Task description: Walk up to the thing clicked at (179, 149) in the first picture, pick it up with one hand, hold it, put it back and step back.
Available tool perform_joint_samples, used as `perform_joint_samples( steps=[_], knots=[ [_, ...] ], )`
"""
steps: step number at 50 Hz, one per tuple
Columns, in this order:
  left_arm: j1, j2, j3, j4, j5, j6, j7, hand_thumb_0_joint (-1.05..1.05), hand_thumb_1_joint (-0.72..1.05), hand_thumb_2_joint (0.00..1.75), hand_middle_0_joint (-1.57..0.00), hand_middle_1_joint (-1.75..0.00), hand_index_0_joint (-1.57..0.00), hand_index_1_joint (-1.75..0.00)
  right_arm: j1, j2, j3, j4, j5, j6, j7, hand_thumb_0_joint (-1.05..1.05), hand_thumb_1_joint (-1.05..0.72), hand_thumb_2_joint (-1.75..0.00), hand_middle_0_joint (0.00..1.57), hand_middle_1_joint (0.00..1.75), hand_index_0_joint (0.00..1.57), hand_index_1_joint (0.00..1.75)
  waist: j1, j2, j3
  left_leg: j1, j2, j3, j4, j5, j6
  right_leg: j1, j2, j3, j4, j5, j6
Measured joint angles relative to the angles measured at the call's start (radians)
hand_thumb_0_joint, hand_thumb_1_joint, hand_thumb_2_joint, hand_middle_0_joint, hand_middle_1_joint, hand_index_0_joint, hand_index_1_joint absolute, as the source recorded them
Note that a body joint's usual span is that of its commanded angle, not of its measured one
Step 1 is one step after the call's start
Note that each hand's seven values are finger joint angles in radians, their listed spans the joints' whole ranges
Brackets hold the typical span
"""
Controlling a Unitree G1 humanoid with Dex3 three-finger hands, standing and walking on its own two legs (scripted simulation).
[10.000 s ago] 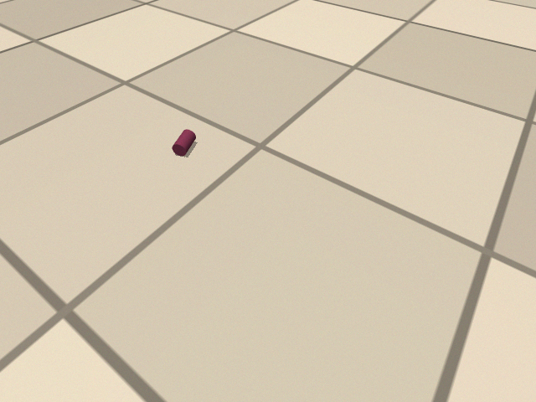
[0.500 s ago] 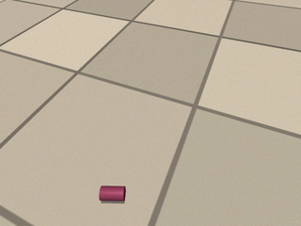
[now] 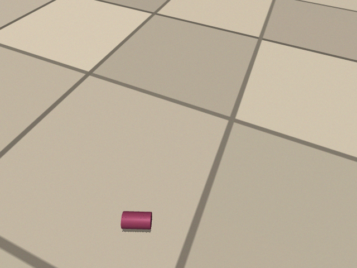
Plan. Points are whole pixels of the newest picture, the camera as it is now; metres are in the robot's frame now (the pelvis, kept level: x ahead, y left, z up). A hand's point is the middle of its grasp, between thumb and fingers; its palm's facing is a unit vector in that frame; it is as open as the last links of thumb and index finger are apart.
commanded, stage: walk up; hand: left
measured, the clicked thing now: (136, 220) +0.43 +0.21 -0.72
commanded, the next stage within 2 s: stand in 1.38 s
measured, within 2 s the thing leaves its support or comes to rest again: neither
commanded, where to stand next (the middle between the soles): +0.05 -0.03 m, yaw +1 degrees
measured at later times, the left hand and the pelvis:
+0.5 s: hand out of the picture +0.09 +0.22 -0.14, palm faces -0.01 -0.95 -0.31, open 7.4 cm; pelvis -0.01 -0.03 +0.01, yaw +1 degrees
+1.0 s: hand out of the picture +0.09 +0.23 -0.14, palm faces +0.01 -0.95 -0.31, open 7.4 cm; pelvis +0.00 -0.02 +0.01, yaw +0 degrees
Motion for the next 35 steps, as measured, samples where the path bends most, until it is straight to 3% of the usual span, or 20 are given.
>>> perform_joint_samples(
  steps=[2, 4, 7, 10, 14, 20, 35],
  knots=[
    [-0.005, -0.013, 0.005, -0.001, 0.008, -0.005, -0.003, 0.01, 0.91, 0.9, -0.21, -0.3, -0.2, -0.3, -0.009, -0.017, -0.003, -0.001, 0.007, 0.005, -0.007, 0.01, -0.9, -0.9, 0.21, 0.3, 0.21, 0.3, -0.002, 0.027, 0.011, -0.008, 0.015, -0.009, 0.031, -0.012, -0.009, 0.022, 0.014, -0.012, -0.052, 0.128, -0.001],
    [-0.001, -0.024, 0.004, -0.01, 0.011, -0.011, -0.01, 0.01, 0.91, 0.9, -0.21, -0.3, -0.2, -0.3, -0.011, -0.031, -0.006, 0.002, 0.017, 0.014, -0.014, 0.01, -0.9, -0.9, 0.2, 0.3, 0.21, 0.3, -0.009, 0.053, 0.008, -0.019, 0.026, -0.029, 0.052, -0.016, -0.003, 0.032, 0.028, -0.03, -0.065, 0.13, -0.005],
    [0.005, -0.028, -0.002, -0.028, 0.01, -0.006, -0.023, 0.01, 0.91, 0.9, -0.21, -0.3, -0.2, -0.3, 0.0, -0.04, -0.01, 0.012, 0.016, 0.015, -0.017, 0.01, -0.9, -0.9, 0.2, 0.3, 0.21, 0.3, -0.004, 0.044, -0.015, -0.007, 0.003, -0.026, 0.053, -0.104, 0.006, 0.021, 0.015, -0.029, -0.052, 0.116, -0.01],
    [-0.006, -0.029, -0.003, -0.04, 0.007, -0.001, -0.027, 0.01, 0.91, 0.9, -0.21, -0.3, -0.2, -0.3, 0.018, -0.044, -0.009, 0.027, 0.009, -0.001, -0.015, 0.01, -0.9, -0.9, 0.2, 0.3, 0.21, 0.3, -0.007, 0.025, -0.027, 0.017, -0.007, -0.022, -0.018, 0.027, -0.004, 0.015, 0.001, -0.032, -0.042, 0.111, -0.006],
    [-0.015, -0.018, 0.003, -0.05, 0.002, -0.004, -0.03, 0.01, 0.91, 0.9, -0.21, -0.3, -0.2, -0.3, 0.039, -0.037, 0.004, 0.043, -0.004, -0.011, -0.01, 0.01, -0.9, -0.9, 0.2, 0.3, 0.21, 0.3, -0.001, -0.006, -0.047, 0.023, 0.0, -0.009, -0.036, 0.017, -0.014, 0.004, 0.007, -0.02, -0.039, 0.115, -0.011],
    [-0.013, -0.024, -0.001, -0.036, 0.002, -0.016, -0.039, 0.01, 0.91, 0.9, -0.21, -0.3, -0.2, -0.3, 0.045, -0.043, 0.012, 0.061, -0.005, -0.007, -0.007, 0.01, -0.9, -0.9, 0.2, 0.3, 0.21, 0.3, -0.015, 0.003, -0.063, 0.035, 0.028, -0.023, -0.064, 0.029, -0.03, 0.036, 0.036, -0.032, -0.108, 0.15, -0.034],
    [-0.026, -0.029, 0.003, -0.007, -0.006, -0.012, -0.033, 0.01, 0.91, 0.9, -0.21, -0.3, -0.2, -0.3, 0.042, -0.031, 0.025, 0.078, -0.004, -0.017, -0.012, 0.01, -0.9, -0.9, 0.2, 0.3, 0.21, 0.3, -0.013, 0.017, -0.076, 0.07, 0.035, -0.015, -0.141, 0.064, -0.04, 0.068, 0.041, -0.023, -0.185, 0.187, -0.031]
  ],
)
